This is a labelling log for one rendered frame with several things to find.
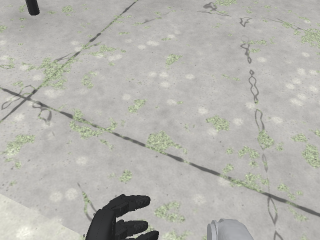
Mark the robot right thigh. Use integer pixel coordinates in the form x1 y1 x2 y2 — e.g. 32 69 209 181
207 218 254 240

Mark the left robot hand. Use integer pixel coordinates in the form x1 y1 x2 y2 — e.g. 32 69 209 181
83 194 159 240

